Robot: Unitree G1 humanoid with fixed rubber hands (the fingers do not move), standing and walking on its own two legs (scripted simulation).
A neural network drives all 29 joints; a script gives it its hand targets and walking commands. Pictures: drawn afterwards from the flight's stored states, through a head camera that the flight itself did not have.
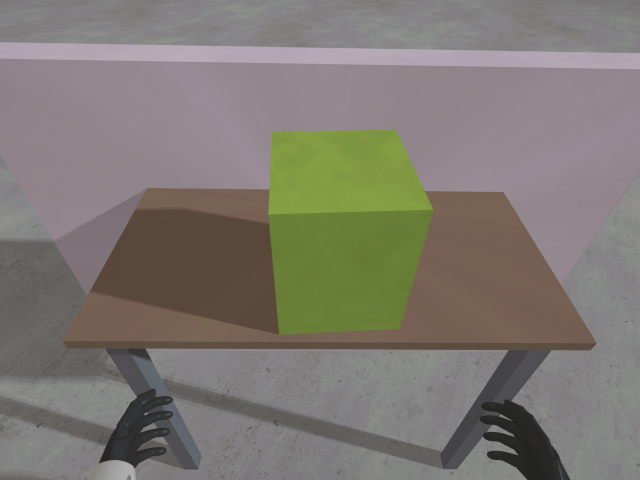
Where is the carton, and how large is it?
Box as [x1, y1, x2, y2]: [268, 130, 432, 334]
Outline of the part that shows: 395,130 272,132 268,214 279,334 399,328 431,216 432,208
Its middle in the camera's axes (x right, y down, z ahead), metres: +0.03 -0.02 +0.62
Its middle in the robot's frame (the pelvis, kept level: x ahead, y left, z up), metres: +0.49 -0.01 +0.07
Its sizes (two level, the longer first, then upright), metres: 0.210 0.200 0.250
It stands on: a table, 0.72 m high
